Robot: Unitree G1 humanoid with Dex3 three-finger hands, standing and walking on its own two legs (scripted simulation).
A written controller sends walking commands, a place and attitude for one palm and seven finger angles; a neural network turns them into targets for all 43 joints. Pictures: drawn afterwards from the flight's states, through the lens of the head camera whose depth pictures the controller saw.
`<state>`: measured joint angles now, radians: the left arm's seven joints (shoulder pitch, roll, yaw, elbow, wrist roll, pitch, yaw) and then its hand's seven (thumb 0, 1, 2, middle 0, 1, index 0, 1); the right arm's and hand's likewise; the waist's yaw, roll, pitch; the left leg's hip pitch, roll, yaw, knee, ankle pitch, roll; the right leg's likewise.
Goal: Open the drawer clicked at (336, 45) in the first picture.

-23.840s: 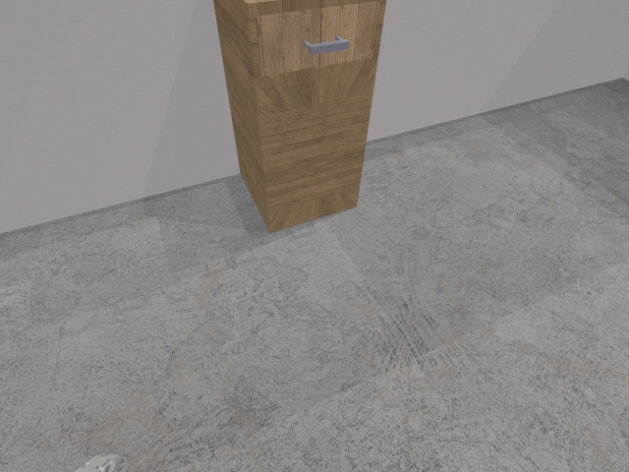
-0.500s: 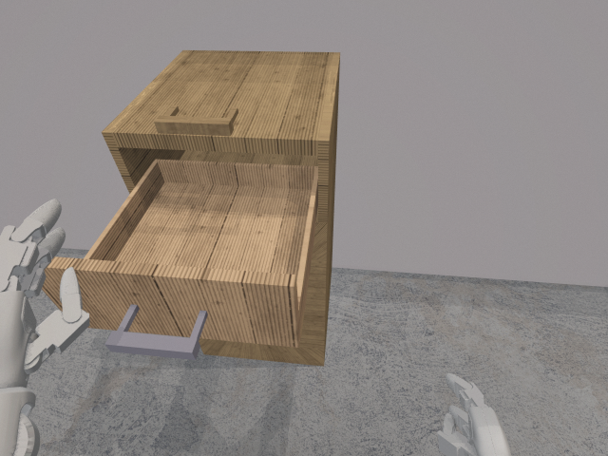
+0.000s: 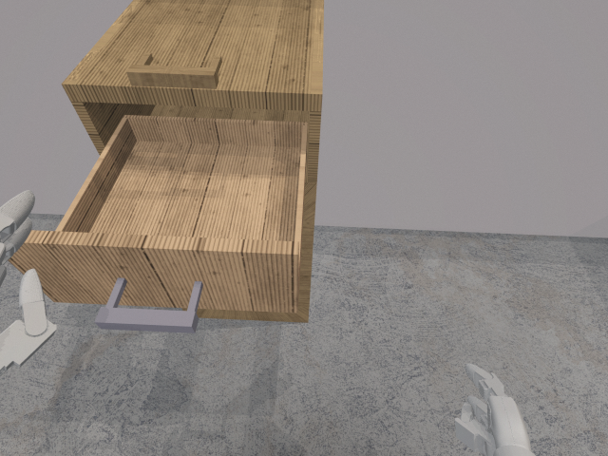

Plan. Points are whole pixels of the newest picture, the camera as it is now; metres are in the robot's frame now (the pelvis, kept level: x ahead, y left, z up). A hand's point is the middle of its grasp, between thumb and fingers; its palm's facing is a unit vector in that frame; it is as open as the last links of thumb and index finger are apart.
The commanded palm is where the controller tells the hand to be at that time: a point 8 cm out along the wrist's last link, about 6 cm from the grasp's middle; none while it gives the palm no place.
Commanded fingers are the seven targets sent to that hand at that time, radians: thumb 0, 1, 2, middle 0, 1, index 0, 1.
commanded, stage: step back with the hand held close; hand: left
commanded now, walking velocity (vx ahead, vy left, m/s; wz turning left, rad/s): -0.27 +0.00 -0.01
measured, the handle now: (153, 304) +0.30 +0.23 +0.01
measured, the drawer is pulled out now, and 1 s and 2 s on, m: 0.30 0.30 0.30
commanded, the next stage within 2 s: stop stepping back and stand still in 1.04 s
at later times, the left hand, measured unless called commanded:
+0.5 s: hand out of the picture +0.12 +0.26 +0.19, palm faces +0.43 -0.78 -0.45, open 7.4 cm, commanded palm +0.06 +0.29 +0.20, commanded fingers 0.00 0.90 0.90 -0.20 -0.30 -0.20 -0.30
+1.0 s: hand out of the picture +0.00 +0.24 +0.18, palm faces +0.26 -0.85 -0.45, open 7.4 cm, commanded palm -0.06 +0.28 +0.20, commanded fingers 0.00 0.90 0.90 -0.20 -0.30 -0.20 -0.30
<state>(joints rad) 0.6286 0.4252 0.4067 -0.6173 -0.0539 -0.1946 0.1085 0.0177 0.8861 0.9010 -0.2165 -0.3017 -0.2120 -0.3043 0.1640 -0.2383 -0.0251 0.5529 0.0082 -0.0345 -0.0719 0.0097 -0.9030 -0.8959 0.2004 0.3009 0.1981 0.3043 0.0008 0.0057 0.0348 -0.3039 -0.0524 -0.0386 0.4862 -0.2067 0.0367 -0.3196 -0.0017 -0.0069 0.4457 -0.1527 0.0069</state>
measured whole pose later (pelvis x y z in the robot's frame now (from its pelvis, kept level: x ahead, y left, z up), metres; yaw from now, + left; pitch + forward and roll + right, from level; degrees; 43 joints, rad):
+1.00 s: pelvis -0.20 +0.01 +0.01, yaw -3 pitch +3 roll -4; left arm 0.65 0.46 0.40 -0.70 -0.08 -0.17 0.13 0.02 0.89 0.90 -0.21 -0.30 -0.21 -0.30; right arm 0.15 -0.19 0.01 0.59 -0.02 -0.13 -0.04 0.01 -0.90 -0.90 0.20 0.30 0.20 0.30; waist 0.01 -0.01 0.01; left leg -0.38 0.01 0.00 0.34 -0.01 0.07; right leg -0.41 0.08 0.00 0.94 -0.51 0.02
